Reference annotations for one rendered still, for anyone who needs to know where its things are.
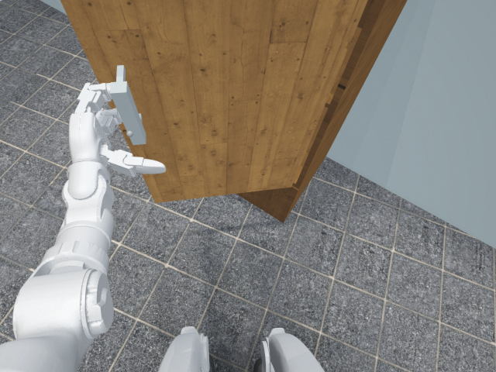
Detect robot left hand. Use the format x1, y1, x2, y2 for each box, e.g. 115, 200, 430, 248
68, 83, 166, 177

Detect robot thigh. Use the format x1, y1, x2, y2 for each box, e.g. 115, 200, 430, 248
157, 332, 210, 372
260, 333, 325, 372

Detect handle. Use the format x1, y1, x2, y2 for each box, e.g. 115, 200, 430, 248
110, 65, 146, 145

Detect robot left thigh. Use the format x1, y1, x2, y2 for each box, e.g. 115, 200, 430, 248
157, 332, 210, 372

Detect left robot forearm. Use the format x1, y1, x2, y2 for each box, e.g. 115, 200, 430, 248
12, 161, 115, 339

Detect robot right thigh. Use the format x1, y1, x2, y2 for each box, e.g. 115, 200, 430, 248
260, 333, 325, 372

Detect left robot upper arm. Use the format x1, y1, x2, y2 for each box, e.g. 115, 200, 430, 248
0, 268, 114, 372

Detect cupboard door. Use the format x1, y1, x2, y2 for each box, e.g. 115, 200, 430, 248
60, 0, 368, 203

